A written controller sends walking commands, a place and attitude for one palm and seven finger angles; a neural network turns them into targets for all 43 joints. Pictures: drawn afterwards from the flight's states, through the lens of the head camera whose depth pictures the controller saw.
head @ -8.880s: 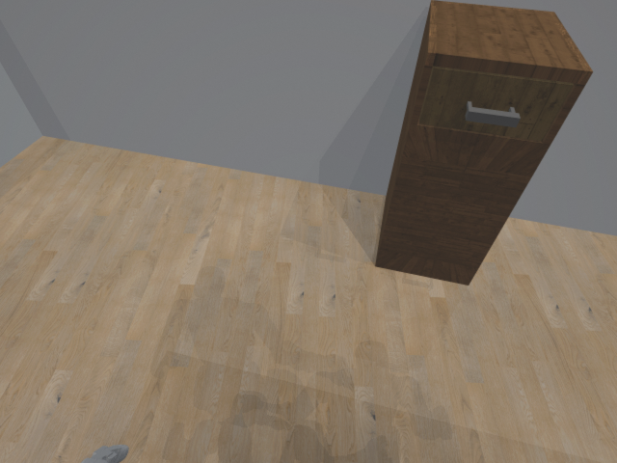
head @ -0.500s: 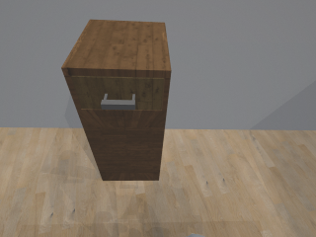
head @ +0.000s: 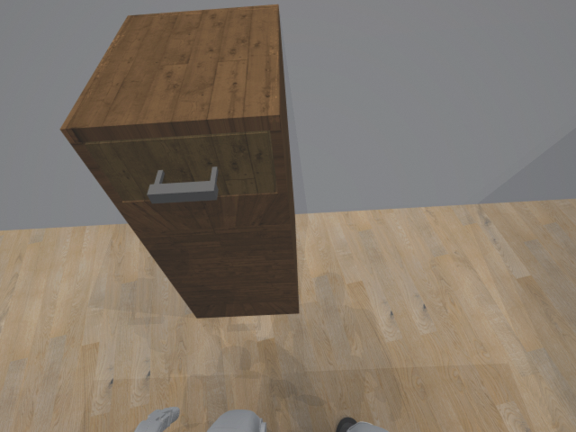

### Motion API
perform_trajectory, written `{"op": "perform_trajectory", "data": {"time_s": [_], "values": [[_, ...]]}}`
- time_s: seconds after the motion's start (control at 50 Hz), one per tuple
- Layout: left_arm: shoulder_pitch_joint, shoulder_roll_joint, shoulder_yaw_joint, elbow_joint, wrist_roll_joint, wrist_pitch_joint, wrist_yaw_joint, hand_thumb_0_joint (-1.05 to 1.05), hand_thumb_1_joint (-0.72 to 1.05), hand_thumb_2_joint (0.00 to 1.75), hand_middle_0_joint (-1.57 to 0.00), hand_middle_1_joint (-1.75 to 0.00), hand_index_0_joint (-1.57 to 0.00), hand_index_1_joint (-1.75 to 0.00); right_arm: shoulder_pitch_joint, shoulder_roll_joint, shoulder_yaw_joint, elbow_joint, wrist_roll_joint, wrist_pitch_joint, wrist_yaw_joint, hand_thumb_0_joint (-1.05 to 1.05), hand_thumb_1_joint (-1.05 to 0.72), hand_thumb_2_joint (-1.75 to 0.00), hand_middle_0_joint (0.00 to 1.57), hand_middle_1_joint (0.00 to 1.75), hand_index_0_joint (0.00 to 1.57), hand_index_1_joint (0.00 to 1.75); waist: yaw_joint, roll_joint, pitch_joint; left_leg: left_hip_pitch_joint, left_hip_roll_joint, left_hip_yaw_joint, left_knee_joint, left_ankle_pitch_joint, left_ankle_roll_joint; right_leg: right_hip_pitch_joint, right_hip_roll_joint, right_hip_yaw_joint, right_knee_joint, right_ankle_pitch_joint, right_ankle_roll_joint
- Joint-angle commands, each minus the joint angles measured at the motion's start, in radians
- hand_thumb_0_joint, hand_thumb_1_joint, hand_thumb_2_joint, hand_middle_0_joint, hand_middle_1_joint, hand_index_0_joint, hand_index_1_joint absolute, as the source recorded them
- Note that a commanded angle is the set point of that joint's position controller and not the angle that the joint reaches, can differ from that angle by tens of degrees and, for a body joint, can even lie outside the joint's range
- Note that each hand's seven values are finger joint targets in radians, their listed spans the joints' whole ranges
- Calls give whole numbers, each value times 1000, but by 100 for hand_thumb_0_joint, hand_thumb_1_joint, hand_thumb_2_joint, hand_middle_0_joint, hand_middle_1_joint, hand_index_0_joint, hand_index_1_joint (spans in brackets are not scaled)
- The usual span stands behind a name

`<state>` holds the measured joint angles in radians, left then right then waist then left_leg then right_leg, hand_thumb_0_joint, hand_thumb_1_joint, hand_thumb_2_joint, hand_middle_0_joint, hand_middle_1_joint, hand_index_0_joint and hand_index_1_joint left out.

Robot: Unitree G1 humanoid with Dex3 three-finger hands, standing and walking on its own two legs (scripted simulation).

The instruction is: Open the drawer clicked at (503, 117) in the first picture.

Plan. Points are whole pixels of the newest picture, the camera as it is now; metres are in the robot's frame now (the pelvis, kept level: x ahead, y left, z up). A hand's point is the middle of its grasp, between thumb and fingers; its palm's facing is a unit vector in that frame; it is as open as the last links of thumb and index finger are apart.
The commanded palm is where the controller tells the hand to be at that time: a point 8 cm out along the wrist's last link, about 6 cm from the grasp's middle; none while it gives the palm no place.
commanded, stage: come to a stop and stand still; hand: left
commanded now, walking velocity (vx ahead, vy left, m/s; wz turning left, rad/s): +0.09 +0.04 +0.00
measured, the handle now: (185, 182) +0.53 +0.23 -0.01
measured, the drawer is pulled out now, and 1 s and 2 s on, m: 0.00 0.00 0.00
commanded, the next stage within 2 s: look again from close up in 1.20 s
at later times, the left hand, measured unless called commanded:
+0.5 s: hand out of the picture -0.07 +0.25 -0.17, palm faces +0.00 -0.99 -0.16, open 7.4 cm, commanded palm none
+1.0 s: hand out of the picture +0.05 +0.15 -0.16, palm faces +0.05 -0.97 -0.23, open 7.1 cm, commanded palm none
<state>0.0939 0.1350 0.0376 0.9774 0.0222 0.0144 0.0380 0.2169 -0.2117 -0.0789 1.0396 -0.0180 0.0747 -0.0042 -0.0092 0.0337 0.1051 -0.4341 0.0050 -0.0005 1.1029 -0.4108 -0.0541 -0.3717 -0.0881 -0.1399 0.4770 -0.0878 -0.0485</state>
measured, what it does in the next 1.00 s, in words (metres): steps on the spot: left foot, then right foot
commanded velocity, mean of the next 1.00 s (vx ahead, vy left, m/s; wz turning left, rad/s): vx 0.06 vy -0.07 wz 0.00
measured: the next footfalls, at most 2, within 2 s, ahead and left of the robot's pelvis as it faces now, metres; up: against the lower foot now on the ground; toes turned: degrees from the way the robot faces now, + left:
left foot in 0.18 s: +0.03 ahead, +0.11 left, +0.00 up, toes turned +7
right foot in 0.72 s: +0.00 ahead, -0.10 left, +0.00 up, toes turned -6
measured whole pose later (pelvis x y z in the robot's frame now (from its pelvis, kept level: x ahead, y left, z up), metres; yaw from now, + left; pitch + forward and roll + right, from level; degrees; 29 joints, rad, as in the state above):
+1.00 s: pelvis -0.01 -0.03 +0.00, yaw +0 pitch -2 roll +0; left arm 0.18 0.15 0.02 1.11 0.00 -0.02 0.05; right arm 0.29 -0.13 -0.03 1.15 -0.01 0.00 -0.04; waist -0.03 0.03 0.01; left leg -0.16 0.09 0.04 0.47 -0.27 -0.07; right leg -0.14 0.02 -0.13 0.47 -0.31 -0.06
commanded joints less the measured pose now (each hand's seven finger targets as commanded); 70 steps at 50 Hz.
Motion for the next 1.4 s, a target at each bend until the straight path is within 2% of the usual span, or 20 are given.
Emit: {"op": "perform_trajectory", "data": {"time_s": [0.0,0.12,0.14,0.16,0.18,0.24,0.3,0.36,0.5,0.64,0.68,0.72,0.76,0.82,0.92,0.98,1.26,1.28,1.32,1.38], "values": [[43,234,60,-49,16,5,8,0,90,90,-20,-30,-20,-30,134,-39,-5,-29,-5,2,8,0,-90,-90,20,30,20,30,20,-217,-166,87,24,11,-122,-7,7,71,-247,259,-284,-269,-73],[13,243,57,-34,18,24,0,0,90,90,-20,-30,-20,-30,350,-5,18,26,3,-36,7,0,-90,-90,20,30,20,30,-63,-223,-179,400,-25,114,-650,23,57,-47,-146,197,-292,-488,30],[32,200,42,-25,5,29,-5,0,90,90,-20,-30,-20,-30,360,-30,21,32,-3,-46,1,0,-90,-90,20,30,20,30,-63,-64,-138,399,16,26,-799,-4,65,-99,-78,146,-141,-506,61],[69,117,25,-28,-14,32,-10,0,90,90,-20,-30,-20,-30,293,-94,11,5,-17,-59,-7,0,-90,-90,20,30,20,30,-42,266,-54,255,221,-291,-997,-287,107,-193,39,70,126,-446,95],[69,99,22,-31,-15,38,-11,0,90,90,-20,-30,-20,-30,144,-140,10,-58,-16,-57,-21,0,-90,-90,20,30,20,30,-11,324,86,-15,359,-419,-1119,-416,133,-179,60,122,277,-339,81],[165,137,47,31,8,37,-38,0,90,90,-20,-30,-20,-30,-2,-101,35,-79,-16,-81,-34,0,-90,-90,20,30,20,30,67,146,50,-19,252,-236,-1062,-202,81,-111,86,196,501,-181,74],[207,130,41,70,7,13,-45,0,90,90,-20,-30,-20,-30,110,-83,36,-39,-1,-101,-43,0,-90,-90,20,30,20,30,29,31,-4,267,207,-133,-979,37,74,-251,93,179,565,-115,88],[196,135,41,63,10,11,-41,0,90,90,-20,-30,-20,-30,237,-76,33,10,-4,-105,-56,0,-90,-90,20,30,20,30,-17,90,-40,424,253,-147,-929,218,72,-304,79,187,566,-142,98],[128,100,20,53,0,18,-46,0,90,90,-20,-30,-20,-30,325,-57,31,72,-11,-106,-71,0,-90,-90,20,30,20,30,-60,113,-41,474,324,-177,-856,557,216,-227,34,146,431,-289,93],[173,41,3,93,-14,-6,-33,0,90,90,-20,-30,-20,-30,243,-46,28,96,-10,-94,-54,0,-90,-90,20,30,20,30,-9,148,-73,306,236,-98,-772,515,172,94,62,60,49,-206,74],[241,72,4,132,-14,-23,-21,0,90,90,-20,-30,-20,-30,245,-9,33,100,1,-95,-47,0,-90,-90,20,30,20,30,18,50,-112,199,166,-41,-685,372,99,296,13,107,-130,16,66],[251,156,5,153,-16,-39,-6,0,90,90,-20,-30,-20,-30,240,73,58,91,8,-92,-36,0,-90,-90,20,30,20,30,10,-158,-110,74,68,55,-628,39,33,364,-193,292,-146,164,-17],[230,163,11,143,-13,-44,-4,0,90,90,-20,-30,-20,-30,228,70,54,87,0,-74,-36,0,-90,-90,20,30,20,30,12,-264,-89,114,74,49,-549,-26,33,286,-181,283,-175,251,-58],[192,105,-10,144,-14,-42,6,0,90,90,-20,-30,-20,-30,223,57,52,103,5,-69,-41,0,-90,-90,20,30,20,30,-3,-211,-54,125,94,29,-532,4,28,290,-156,210,-121,472,-65],[159,83,-14,127,-26,-36,6,0,90,90,-20,-30,-20,-30,214,37,53,128,4,-73,-42,0,-90,-90,20,30,20,30,-14,-63,-59,299,117,19,-692,373,33,192,-62,150,-107,228,-9],[157,93,-9,126,-16,-26,3,0,90,90,-20,-30,-20,-30,152,32,53,115,3,-67,-39,0,-90,-90,20,30,20,30,-4,-9,39,285,120,31,-711,327,31,124,-39,162,-173,41,18],[233,115,-17,151,-18,-39,4,0,90,90,-20,-30,-20,-30,111,-14,63,90,7,-72,-43,0,-90,-90,20,30,20,30,-3,-39,-77,358,123,39,-738,364,35,239,-40,160,-171,211,20],[366,148,-5,180,0,-73,49,0,90,90,-20,-30,-20,-30,-14,-41,53,15,13,-95,-30,0,-90,-90,20,30,20,30,67,-203,-16,126,89,116,-422,182,21,272,-127,284,-137,876,147],[362,165,-10,136,0,-77,41,0,90,90,-20,-30,-20,-30,69,17,60,-41,15,-76,-28,0,-90,-90,20,30,20,30,6,-195,-138,84,47,38,-378,23,76,414,-180,240,-46,1088,94],[317,134,-18,91,2,-62,26,0,90,90,-20,-30,-20,-30,85,27,62,-35,17,-87,-23,0,-90,-90,20,30,20,30,0,-156,-214,156,24,61,-503,68,70,384,-119,175,-29,710,-52]]}}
